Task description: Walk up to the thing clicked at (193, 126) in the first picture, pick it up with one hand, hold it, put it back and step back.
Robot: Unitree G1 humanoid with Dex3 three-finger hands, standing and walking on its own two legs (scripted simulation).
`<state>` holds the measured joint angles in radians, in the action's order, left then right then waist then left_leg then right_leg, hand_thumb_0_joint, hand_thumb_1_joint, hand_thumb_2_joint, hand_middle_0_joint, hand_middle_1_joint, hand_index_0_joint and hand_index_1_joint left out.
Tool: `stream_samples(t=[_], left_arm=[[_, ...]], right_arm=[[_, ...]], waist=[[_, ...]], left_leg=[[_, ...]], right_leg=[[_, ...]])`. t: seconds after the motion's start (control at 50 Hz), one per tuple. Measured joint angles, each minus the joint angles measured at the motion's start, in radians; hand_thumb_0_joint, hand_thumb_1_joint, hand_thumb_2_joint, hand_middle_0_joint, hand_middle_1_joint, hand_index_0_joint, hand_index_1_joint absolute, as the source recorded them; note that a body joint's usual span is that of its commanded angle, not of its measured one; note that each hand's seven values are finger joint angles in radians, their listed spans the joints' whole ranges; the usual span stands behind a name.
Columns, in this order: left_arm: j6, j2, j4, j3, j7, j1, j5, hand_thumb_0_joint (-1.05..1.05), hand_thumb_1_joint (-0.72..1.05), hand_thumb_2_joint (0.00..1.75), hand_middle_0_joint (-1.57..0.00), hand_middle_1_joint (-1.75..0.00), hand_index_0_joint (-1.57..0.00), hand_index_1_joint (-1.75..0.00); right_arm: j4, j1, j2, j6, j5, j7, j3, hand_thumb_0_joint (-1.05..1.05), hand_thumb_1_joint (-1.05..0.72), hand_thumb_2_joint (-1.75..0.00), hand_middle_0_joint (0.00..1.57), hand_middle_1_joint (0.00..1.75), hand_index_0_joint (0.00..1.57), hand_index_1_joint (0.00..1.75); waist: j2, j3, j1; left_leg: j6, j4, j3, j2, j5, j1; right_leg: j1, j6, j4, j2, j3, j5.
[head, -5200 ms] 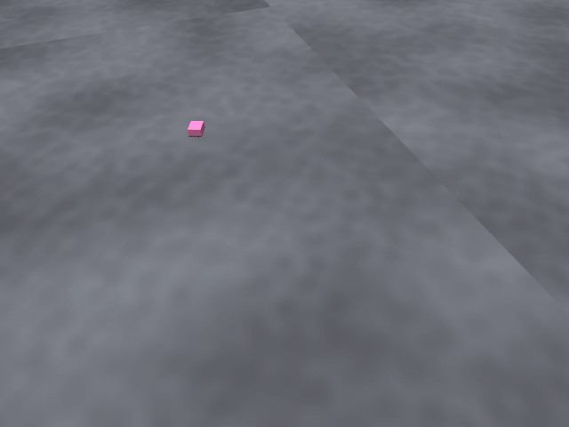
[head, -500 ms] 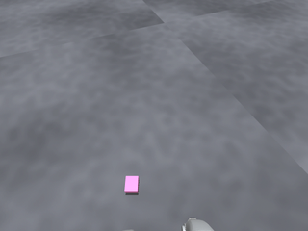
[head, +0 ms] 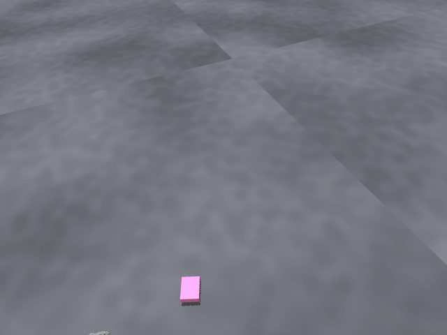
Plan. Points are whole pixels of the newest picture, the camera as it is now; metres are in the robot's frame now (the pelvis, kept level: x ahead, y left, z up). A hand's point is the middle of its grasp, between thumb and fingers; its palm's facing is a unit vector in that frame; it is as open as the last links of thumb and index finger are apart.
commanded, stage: walk up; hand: left
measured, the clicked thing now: (190, 289) +0.45 +0.20 -0.75
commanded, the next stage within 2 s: stand in 0.72 s
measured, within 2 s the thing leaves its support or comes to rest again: neither
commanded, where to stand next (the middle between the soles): +0.10 -0.02 m, yaw +1 degrees
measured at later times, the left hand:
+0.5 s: hand out of the picture +0.08 +0.26 -0.15, palm faces +0.01 -0.95 -0.32, open 7.4 cm
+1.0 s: hand out of the picture +0.11 +0.26 -0.15, palm faces +0.00 -0.94 -0.33, open 7.4 cm
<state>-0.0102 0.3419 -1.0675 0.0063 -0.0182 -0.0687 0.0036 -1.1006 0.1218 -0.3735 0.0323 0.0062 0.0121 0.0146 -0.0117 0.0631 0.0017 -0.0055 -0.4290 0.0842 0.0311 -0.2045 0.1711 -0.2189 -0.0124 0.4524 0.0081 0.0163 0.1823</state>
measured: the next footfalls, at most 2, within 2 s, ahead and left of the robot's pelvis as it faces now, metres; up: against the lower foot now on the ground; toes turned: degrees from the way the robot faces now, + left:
none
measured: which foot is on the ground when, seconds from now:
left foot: down 0.00-1.00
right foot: down 0.00-1.00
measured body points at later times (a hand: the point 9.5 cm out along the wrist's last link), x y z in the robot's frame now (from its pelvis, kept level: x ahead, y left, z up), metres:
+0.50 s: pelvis +0.02 +0.01 +0.01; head +0.03 +0.01 +0.46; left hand +0.08 +0.31 -0.13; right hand +0.10 -0.29 -0.13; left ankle +0.02 +0.12 -0.74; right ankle +0.04 -0.11 -0.74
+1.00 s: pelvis +0.03 +0.01 +0.01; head +0.04 +0.01 +0.46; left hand +0.11 +0.31 -0.12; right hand +0.12 -0.28 -0.12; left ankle +0.02 +0.12 -0.74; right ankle +0.04 -0.11 -0.74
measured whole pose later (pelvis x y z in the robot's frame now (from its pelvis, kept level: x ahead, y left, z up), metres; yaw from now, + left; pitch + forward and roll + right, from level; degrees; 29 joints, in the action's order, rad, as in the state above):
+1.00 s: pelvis +0.03 +0.01 +0.01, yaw +1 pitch -2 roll +0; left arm -0.01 0.34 -1.16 0.00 0.00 -0.08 -0.01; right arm -1.16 0.07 -0.34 0.02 0.01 0.01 0.00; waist 0.00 0.04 0.00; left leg 0.01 -0.29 0.07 0.01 -0.17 0.08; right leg -0.12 0.01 0.30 0.02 0.03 0.15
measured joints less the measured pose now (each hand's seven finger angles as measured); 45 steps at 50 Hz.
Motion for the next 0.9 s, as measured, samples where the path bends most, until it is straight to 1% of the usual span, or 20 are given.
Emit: stream_samples(t=[0.18, 0.4, 0.68, 0.9], left_arm=[[0.008, 0.001, -0.061, -0.006, -0.003, 0.001, -0.002, 0.01, 0.91, 0.90, -0.20, -0.30, -0.20, -0.30], [0.012, 0.000, -0.103, -0.012, 0.001, -0.018, -0.004, 0.01, 0.91, 0.90, -0.20, -0.30, -0.20, -0.30], [0.009, -0.010, -0.106, -0.014, 0.007, -0.017, -0.005, 0.01, 0.91, 0.90, -0.20, -0.30, -0.20, -0.30], [-0.002, -0.008, -0.096, -0.007, 0.015, -0.009, -0.009, 0.01, 0.91, 0.90, -0.20, -0.30, -0.20, -0.30]], right_arm=[[-0.047, -0.011, -0.002, 0.002, 0.004, -0.004, -0.007, 0.01, -0.90, -0.89, 0.21, 0.30, 0.20, 0.30], [-0.061, -0.029, 0.020, -0.001, 0.003, -0.003, -0.009, 0.01, -0.90, -0.89, 0.21, 0.30, 0.20, 0.30], [-0.063, -0.052, 0.029, -0.005, 0.002, -0.006, -0.016, 0.01, -0.90, -0.89, 0.21, 0.30, 0.20, 0.30], [-0.062, -0.052, 0.029, -0.016, 0.004, -0.005, -0.016, 0.01, -0.90, -0.89, 0.21, 0.30, 0.20, 0.30]], waist=[[-0.001, -0.001, 0.001], [0.011, -0.004, -0.008], [0.012, -0.013, -0.013], [0.011, -0.022, -0.001]], left_leg=[[0.000, 0.066, -0.001, 0.001, 0.028, -0.034], [0.004, 0.095, -0.005, -0.005, 0.033, -0.053], [0.008, 0.122, -0.003, -0.012, 0.032, -0.077], [0.010, 0.134, -0.011, -0.017, 0.031, -0.086]], right_leg=[[0.042, 0.003, -0.081, -0.004, 0.002, -0.036], [0.066, 0.010, -0.117, 0.000, 0.006, -0.043], [0.088, 0.017, -0.139, 0.006, 0.004, -0.039], [0.101, 0.021, -0.152, 0.011, 0.012, -0.037]])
